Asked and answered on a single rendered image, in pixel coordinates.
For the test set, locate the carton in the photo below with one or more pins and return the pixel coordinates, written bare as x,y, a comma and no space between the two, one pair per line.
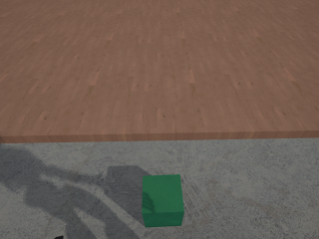
162,201

